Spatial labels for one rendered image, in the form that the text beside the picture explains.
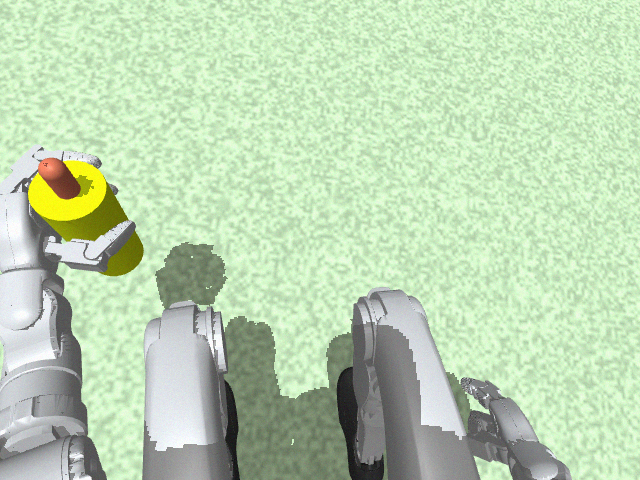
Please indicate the right robot foot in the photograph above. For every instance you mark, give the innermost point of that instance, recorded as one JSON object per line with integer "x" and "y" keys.
{"x": 347, "y": 410}

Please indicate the right robot arm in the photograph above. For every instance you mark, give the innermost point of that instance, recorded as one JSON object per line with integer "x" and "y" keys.
{"x": 530, "y": 460}

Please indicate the bottle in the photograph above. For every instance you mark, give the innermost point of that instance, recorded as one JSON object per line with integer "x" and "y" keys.
{"x": 74, "y": 198}

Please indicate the left robot foot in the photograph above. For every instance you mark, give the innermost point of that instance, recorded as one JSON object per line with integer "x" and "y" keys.
{"x": 232, "y": 432}

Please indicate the left robot arm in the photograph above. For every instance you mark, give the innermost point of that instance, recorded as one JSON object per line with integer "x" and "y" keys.
{"x": 43, "y": 423}

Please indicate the right robot hand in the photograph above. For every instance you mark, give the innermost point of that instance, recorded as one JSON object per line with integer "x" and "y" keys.
{"x": 491, "y": 436}

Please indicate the left robot hand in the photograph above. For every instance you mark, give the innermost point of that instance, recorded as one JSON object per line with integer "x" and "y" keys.
{"x": 27, "y": 240}

